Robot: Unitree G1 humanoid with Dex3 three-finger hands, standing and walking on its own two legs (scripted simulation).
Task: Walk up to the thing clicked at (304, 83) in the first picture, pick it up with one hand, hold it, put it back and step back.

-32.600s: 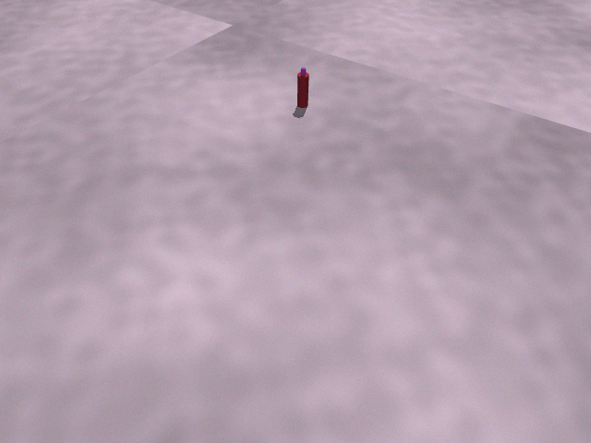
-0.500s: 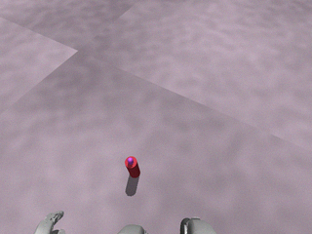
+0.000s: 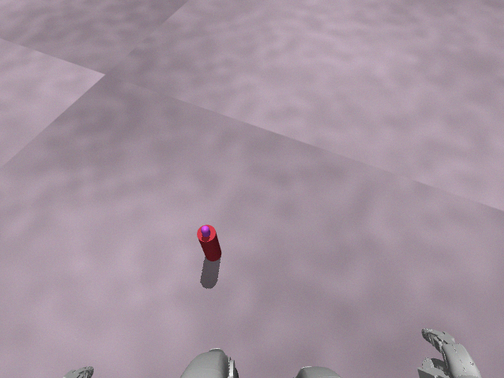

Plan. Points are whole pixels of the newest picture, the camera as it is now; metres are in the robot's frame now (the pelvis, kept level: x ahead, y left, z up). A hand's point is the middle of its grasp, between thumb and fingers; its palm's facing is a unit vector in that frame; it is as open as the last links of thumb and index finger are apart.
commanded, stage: step back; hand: left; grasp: from the side
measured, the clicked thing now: (209, 241) +0.59 +0.19 -0.63
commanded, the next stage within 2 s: none
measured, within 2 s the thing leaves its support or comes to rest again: neither
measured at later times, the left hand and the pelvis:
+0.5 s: hand out of the picture -0.01 +0.29 -0.14, palm faces -0.01 -0.94 -0.34, open 7.4 cm; pelvis -0.13 +0.02 +0.02, yaw -1 degrees
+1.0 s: hand out of the picture -0.21 +0.23 -0.11, palm faces -0.04 -0.90 -0.43, open 7.4 cm; pelvis -0.30 -0.03 +0.02, yaw -2 degrees
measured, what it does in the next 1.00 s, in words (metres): walks backwards: left foot, then right foot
